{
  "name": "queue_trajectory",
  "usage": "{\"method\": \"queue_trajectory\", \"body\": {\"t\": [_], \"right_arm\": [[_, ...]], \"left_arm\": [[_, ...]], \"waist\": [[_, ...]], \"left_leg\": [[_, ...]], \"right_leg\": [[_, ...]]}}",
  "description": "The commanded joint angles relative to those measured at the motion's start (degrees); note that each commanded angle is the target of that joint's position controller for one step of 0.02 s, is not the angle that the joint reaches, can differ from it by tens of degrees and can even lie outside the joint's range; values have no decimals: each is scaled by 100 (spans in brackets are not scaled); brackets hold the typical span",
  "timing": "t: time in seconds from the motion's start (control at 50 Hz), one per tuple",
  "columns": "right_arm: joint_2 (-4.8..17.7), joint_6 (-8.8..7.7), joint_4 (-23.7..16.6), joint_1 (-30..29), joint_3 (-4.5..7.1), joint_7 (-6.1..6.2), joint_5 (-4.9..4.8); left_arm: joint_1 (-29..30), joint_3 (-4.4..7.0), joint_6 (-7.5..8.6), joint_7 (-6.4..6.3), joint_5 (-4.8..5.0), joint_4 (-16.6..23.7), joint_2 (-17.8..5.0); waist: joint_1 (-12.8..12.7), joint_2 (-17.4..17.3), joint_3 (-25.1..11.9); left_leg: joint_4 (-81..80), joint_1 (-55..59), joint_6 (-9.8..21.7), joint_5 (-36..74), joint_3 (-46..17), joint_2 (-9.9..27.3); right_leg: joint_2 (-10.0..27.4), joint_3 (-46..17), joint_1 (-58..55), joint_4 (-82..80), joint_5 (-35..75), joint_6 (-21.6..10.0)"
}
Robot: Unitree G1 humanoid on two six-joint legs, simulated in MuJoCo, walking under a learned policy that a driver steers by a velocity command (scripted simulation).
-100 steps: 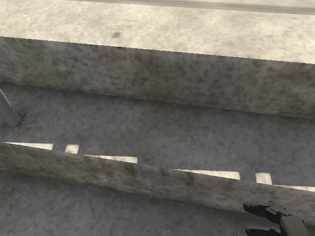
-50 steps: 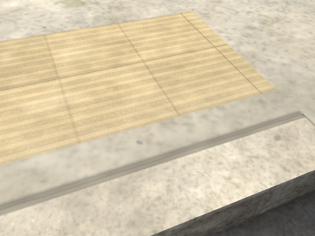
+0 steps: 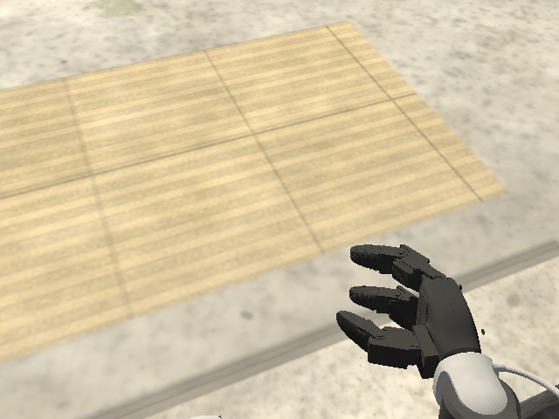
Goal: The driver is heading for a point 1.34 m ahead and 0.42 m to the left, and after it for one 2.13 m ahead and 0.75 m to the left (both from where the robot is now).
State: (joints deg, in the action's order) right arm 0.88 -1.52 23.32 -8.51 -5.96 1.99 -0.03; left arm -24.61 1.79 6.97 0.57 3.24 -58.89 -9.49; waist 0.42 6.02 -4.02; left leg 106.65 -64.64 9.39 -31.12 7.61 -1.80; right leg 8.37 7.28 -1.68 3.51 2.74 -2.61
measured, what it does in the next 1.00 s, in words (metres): climbs, turning left: left foot 0.20 m higher, then right foot 0.20 m higher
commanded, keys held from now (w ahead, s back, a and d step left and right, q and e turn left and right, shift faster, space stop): w+shift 0.48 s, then w+q+shift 0.52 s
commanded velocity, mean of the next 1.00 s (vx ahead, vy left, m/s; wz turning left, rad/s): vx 0.98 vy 0.00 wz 0.31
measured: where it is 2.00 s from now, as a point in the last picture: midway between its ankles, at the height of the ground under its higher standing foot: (181, 104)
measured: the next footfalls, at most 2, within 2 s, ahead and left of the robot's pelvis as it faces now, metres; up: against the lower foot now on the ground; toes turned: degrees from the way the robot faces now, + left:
left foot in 0.14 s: +0.05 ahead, +0.11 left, +0.20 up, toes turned +1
right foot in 0.52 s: +0.41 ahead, -0.12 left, +0.41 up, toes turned -10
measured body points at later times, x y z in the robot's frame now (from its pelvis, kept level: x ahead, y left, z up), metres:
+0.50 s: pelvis +0.20 -0.01 +0.18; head +0.25 +0.01 +0.62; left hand +0.51 +0.10 +0.15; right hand +0.06 -0.23 +0.06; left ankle +0.02 +0.10 -0.57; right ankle +0.37 -0.11 -0.35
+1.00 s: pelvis +0.57 -0.01 +0.35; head +0.59 -0.02 +0.80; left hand +0.46 +0.22 +0.22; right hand +0.85 -0.17 +0.27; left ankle +0.73 +0.08 -0.33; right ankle +0.37 -0.12 -0.37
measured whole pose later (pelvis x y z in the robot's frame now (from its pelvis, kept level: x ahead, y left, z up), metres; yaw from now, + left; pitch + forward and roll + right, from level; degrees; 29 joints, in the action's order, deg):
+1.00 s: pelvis +0.57 -0.01 +0.35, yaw +15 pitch +1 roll +1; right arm 13.5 -0.1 37.4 2.1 3.9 -3.7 -0.7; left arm -28.5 3.1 6.6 -1.7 -1.1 -54.4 -10.7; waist -2.1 -1.7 0.0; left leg 45.8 -39.9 11.0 -2.0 11.8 -1.2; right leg 1.4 24.1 -16.1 9.8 -23.1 2.9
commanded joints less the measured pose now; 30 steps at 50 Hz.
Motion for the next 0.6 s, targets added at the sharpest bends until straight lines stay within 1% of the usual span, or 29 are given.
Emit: {"method": "queue_trajectory", "body": {"t": [0.02,0.04,0.06,0.08,0.1,0.12,0.14,0.16,0.18,0.2,0.22,0.24,0.26,0.3,0.32,0.34,0.36,0.38,0.4,0.42,0.44,0.46,0.48,0.5,0.52,0.54,0.56,0.58,0.6], "right_arm": [[1781,23,436,1541,713,199,-117],[2045,84,619,1624,868,237,-38],[1861,95,1009,1490,934,176,53],[1639,128,1234,1526,991,53,179],[1531,78,1818,2215,959,34,206],[1273,-2,2541,2839,918,-56,353],[948,-139,2845,2887,835,-278,456],[886,-212,2693,2585,802,-337,375],[1100,-337,2589,2415,881,-402,229],[1290,-424,2501,2104,932,-406,120],[1382,-515,2431,1976,934,-374,142],[1484,-613,2448,1955,953,-295,180],[1545,-708,2550,2074,946,-206,155],[1904,-785,2843,2814,1027,-180,125],[1822,-792,2958,3184,1006,-174,108],[1589,-770,3175,3607,950,-159,69],[1463,-744,3268,3809,922,-128,69],[1406,-710,3401,4131,910,-70,21],[1590,-668,3424,4311,947,-18,23],[1465,-626,3492,4500,941,29,-131],[1340,-593,3384,4363,877,20,-137],[1564,-650,3227,4224,854,-1,-198],[2135,-699,3098,4151,976,-10,-142],[2564,-699,3017,4053,1120,-55,-19],[2786,-760,2893,3751,1204,-178,-63],[2554,-919,2659,3463,1212,-338,-281],[1891,-1059,2168,3062,1152,-518,-271],[1559,-1097,1763,2438,1237,-526,-39],[937,-1053,1244,2083,1110,-413,51]], "left_arm": [[720,590,307,130,171,1432,-2024],[521,566,270,290,-108,1581,-1694],[698,406,244,352,-524,1824,-709],[1227,167,299,272,-632,2102,69],[1983,-25,361,176,-677,2311,614],[2330,-191,381,24,-719,2518,1017],[2370,-365,358,-95,-705,2693,1256],[1840,-413,181,7,-658,2740,1126],[2016,-422,3,74,-698,2916,809],[2299,-333,-101,48,-674,3020,444],[2662,-265,-200,14,-593,3091,115],[2957,-188,-316,-52,-516,3218,-73],[3104,-147,-419,-85,-436,3326,-102],[3563,-232,-469,-171,-410,3506,278],[3733,-269,-449,-180,-416,3628,318],[4111,-362,-450,-136,-416,3779,381],[4318,-368,-484,-85,-388,3875,328],[4521,-428,-570,-14,-383,4080,424],[4553,-450,-684,138,-415,4091,335],[4574,-486,-742,247,-385,4159,469],[4258,-435,-772,340,-368,3802,375],[3570,-427,-740,395,-360,3563,465],[2726,-311,-781,333,-349,3349,329],[1877,-102,-865,194,-305,3142,42],[1154,46,-857,60,-367,3083,-414],[243,338,-741,-56,-434,2774,-1021],[-222,593,-652,-32,-537,2445,-1629],[437,649,-624,3,-499,2479,-1649],[1413,546,-455,60,-461,2447,-1249]], "waist": [[756,-1526,-2379],[413,-2613,-2865],[9,-2829,-2897],[-18,-1901,-2713],[304,-1231,-1267],[270,-693,-266],[15,-305,587],[-475,-343,810],[-506,-939,1082],[-538,-988,1382],[-494,-715,1582],[-458,-778,1596],[-433,-793,1541],[-83,-776,1397],[-43,-589,1522],[137,-544,1553],[233,-558,1549],[297,-572,1317],[472,-737,1170],[509,-935,998],[502,-552,607],[138,-803,-30],[-273,-1247,-704],[-693,-1735,-1257],[-1162,-1920,-1786],[-1510,-1524,-2040],[-1493,-186,-2205],[-1224,-35,-2240],[-622,-709,-1482]], "left_leg": [[-4675,5674,8,-878,-1510,35],[-6028,5977,388,-1766,-3293,690],[-6049,6218,452,-1066,-3634,1059],[-5107,5751,266,-1021,-3224,766],[-5138,5094,-276,319,-1610,487],[-6001,4944,-451,627,-1167,350],[-6678,4643,-462,1069,-1226,378],[-7552,4637,-272,919,-2055,778],[-8565,3939,-89,-751,-3254,1335],[-8917,3587,29,-1322,-3315,1458],[-9234,3133,26,-1365,-3036,1414],[-9571,2881,158,-1018,-3032,1572],[-9689,3053,315,-842,-2942,1707],[-9980,4636,558,-704,-2891,1969],[-10063,5303,473,-888,-2682,1971],[-10499,5637,390,-1013,-2304,1773],[-10817,5785,371,-772,-2106,1700],[-11172,5969,368,-591,-2002,1745],[-11803,5987,513,89,-1632,1654],[-12158,5989,518,999,-1239,1665],[-11974,5814,472,2627,-618,1404],[-11198,5601,401,6546,-234,1450],[-10211,5741,455,9680,-180,1703],[-8854,6384,492,11780,-292,1861],[-7431,6375,452,12284,-529,2007],[-5543,4632,255,10745,-754,1437],[-3219,3086,103,5971,-1333,193],[-450,2215,-13,3238,-2151,-306],[1018,1652,-120,3450,-2377,-50]], "right_leg": [[-129,-321,2080,4480,8143,-520],[-952,-610,3009,6664,3785,-424],[-1620,-1639,4190,9213,450,-304],[-1735,-2273,4738,11121,176,-349],[-1553,-1973,5439,11548,-657,-455],[-1569,-1966,6335,11984,-1524,-653],[-1632,-2021,6933,12623,-1782,-803],[-1587,-2138,7564,12460,-1386,-732],[-1400,-1774,8033,12508,-1469,-470],[-1344,-1785,8277,12427,-1536,-259],[-1263,-1605,8071,11740,-1405,-94],[-1110,-1485,7857,11722,-1272,-60],[-966,-1315,7978,12064,-1140,-67],[-956,-1221,9410,13257,-2041,-263],[-780,-1280,9876,13012,-2517,-375],[-570,-789,9839,12075,-2799,-436],[-395,-443,9592,11471,-2854,-485],[-207,-248,9213,11056,-2829,-597],[-148,350,8469,10309,-2763,-632],[1,361,7320,9411,-2822,-833],[-336,1025,6005,8629,-2871,-897],[-732,1219,4250,8054,-2894,-960],[-1080,1117,3072,7842,-3387,-835],[-1409,886,2611,7456,-4255,-739],[-1419,268,1644,6764,-4101,-817],[-569,-1722,279,5649,-5117,-970],[390,-4800,-131,3285,-7794,-1119],[1038,-6952,483,1562,-8739,-804],[1343,-6496,1349,1499,-7495,-785]]}}
Velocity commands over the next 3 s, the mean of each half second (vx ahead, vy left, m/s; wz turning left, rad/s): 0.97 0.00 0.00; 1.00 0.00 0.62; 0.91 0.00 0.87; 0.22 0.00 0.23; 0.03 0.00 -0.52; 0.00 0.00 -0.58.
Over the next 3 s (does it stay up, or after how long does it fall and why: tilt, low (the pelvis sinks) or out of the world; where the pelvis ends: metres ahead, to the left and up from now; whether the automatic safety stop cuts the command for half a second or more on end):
stays up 1.20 0.20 0.36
